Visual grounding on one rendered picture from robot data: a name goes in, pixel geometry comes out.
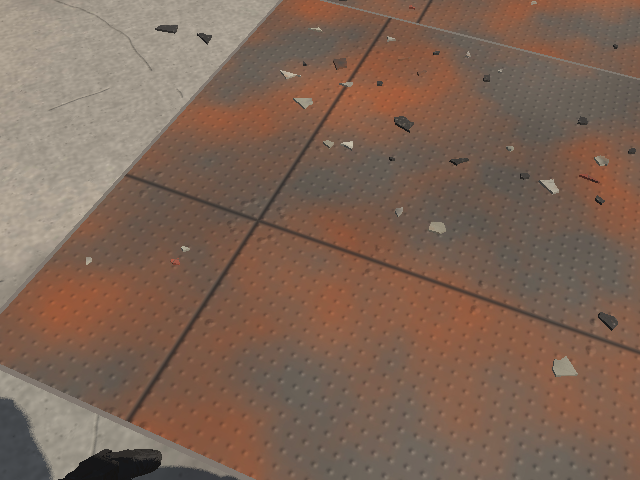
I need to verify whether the left robot hand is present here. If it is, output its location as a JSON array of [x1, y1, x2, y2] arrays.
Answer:
[[58, 449, 162, 480]]

